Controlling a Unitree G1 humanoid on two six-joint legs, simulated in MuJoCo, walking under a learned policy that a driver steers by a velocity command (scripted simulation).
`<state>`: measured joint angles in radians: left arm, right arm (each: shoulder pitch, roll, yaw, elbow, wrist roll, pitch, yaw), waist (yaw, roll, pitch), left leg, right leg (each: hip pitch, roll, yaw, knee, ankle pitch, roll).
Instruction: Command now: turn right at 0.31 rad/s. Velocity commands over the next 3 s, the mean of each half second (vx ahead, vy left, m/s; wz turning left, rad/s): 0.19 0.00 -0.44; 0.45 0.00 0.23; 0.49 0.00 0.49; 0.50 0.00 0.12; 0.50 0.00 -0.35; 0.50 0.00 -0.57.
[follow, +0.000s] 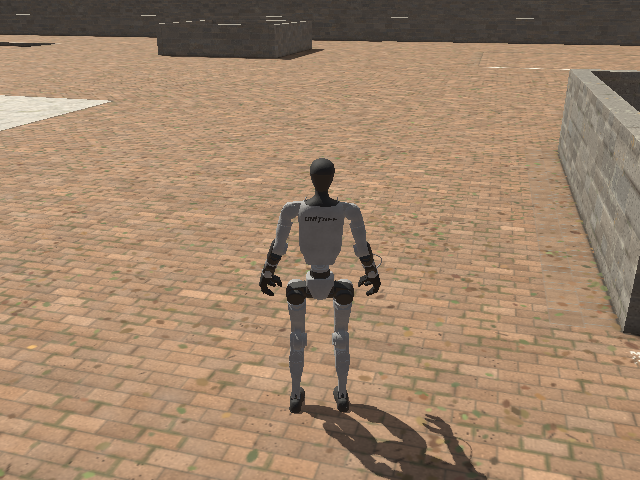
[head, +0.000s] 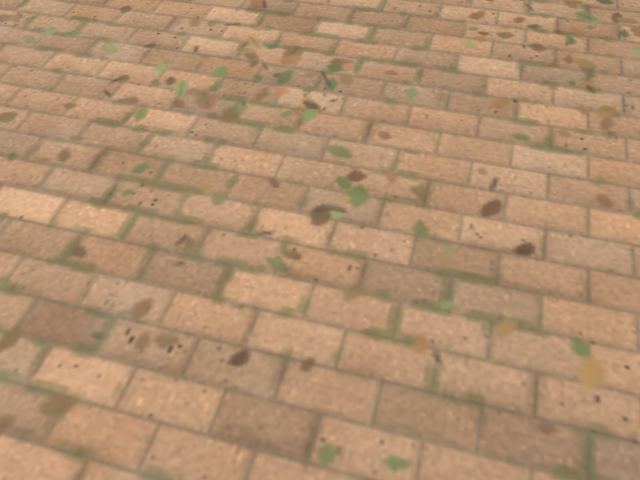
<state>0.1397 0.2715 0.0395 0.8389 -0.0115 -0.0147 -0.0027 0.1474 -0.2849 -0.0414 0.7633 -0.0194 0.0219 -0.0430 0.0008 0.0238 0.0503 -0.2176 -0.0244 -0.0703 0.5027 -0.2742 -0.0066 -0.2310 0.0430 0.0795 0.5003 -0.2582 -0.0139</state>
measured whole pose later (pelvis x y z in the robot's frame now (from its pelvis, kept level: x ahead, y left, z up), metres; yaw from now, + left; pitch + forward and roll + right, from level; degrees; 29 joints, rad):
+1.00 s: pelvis +0.28 -0.14 -0.02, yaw -6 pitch +2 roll +0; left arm 0.37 0.29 0.06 0.85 0.00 -0.04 0.03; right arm 0.07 -0.25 -0.04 0.65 0.03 -0.05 0.08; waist 0.06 0.02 0.04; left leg -0.56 -0.02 0.09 0.59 -0.07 0.11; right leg 0.16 0.02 -0.24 0.32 -0.47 -0.02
